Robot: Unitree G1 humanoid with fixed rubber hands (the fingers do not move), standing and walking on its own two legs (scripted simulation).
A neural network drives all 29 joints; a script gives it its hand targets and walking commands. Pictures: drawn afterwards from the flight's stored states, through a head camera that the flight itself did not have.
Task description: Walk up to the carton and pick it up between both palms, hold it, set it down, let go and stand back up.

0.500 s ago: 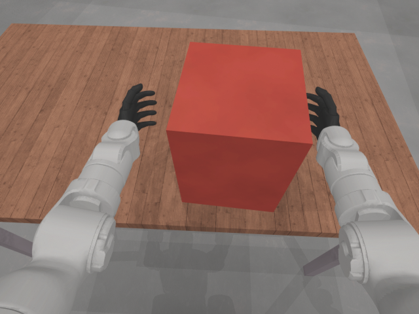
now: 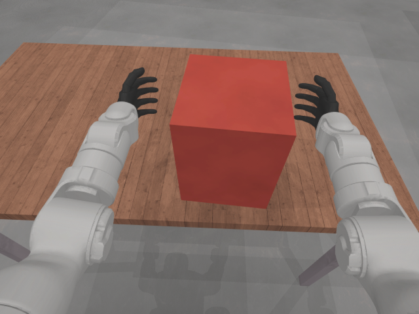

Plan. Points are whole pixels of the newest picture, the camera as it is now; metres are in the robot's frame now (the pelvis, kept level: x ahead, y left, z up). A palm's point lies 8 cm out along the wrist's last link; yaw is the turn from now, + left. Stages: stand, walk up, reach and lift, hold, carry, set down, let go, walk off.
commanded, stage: set down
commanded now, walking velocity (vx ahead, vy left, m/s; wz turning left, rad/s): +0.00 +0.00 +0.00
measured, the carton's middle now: (229, 135) +0.47 -0.04 +0.05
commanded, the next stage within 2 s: none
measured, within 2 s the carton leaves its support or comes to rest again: neither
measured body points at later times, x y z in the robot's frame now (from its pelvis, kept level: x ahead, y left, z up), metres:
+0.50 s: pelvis +0.01 -0.01 +0.00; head +0.03 -0.02 +0.45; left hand +0.43 +0.17 +0.12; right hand +0.42 -0.22 +0.12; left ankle -0.02 +0.12 -0.75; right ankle +0.02 -0.13 -0.75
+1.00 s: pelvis -0.01 +0.00 +0.00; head +0.00 -0.01 +0.45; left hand +0.36 +0.19 +0.08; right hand +0.35 -0.24 +0.08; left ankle -0.02 +0.12 -0.75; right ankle +0.02 -0.13 -0.75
